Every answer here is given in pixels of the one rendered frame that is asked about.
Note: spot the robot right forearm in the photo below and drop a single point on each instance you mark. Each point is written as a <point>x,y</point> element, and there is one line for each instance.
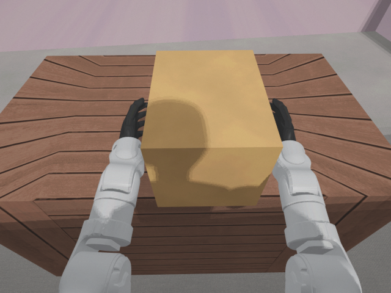
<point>308,228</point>

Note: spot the pedestal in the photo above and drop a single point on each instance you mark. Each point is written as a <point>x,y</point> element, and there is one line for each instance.
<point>57,132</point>

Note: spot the right robot hand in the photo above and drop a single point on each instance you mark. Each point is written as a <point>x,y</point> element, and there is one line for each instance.
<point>283,120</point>

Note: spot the carton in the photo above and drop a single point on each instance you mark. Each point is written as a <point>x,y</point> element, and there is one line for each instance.
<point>210,137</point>

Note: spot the left robot hand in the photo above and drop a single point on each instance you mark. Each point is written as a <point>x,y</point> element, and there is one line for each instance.
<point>131,124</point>

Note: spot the robot left forearm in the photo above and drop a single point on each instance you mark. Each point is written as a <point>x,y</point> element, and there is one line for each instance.
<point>109,225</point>

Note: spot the right robot upper arm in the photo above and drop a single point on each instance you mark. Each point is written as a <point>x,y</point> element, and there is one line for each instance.
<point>311,273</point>

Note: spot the left robot upper arm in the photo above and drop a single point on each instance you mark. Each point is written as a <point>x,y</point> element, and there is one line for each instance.
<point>97,272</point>

